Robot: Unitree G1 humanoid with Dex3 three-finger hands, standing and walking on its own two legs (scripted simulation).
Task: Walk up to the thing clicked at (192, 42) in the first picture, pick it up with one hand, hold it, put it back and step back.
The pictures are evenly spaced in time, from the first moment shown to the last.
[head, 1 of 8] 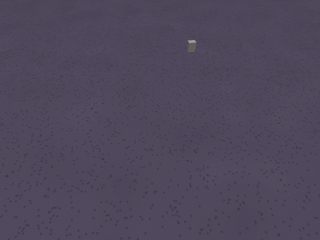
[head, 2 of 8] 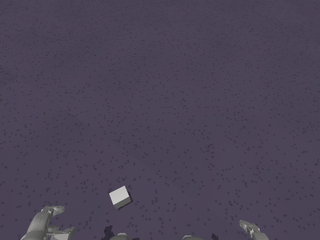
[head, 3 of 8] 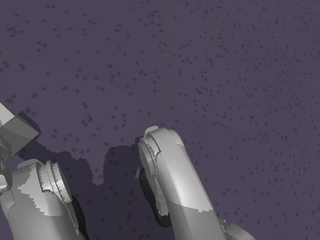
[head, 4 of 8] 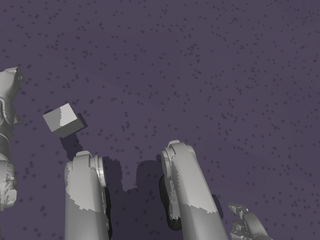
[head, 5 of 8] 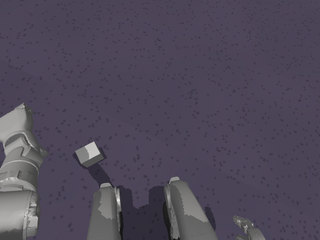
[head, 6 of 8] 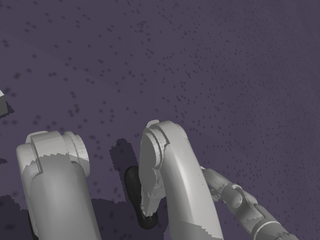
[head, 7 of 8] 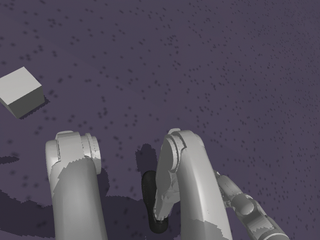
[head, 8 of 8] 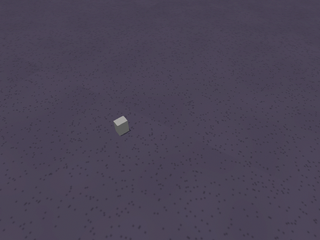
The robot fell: no
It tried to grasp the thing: yes
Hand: left
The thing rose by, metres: 0.68
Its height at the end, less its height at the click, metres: +0.00
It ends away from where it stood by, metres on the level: 0.06
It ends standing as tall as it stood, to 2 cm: yes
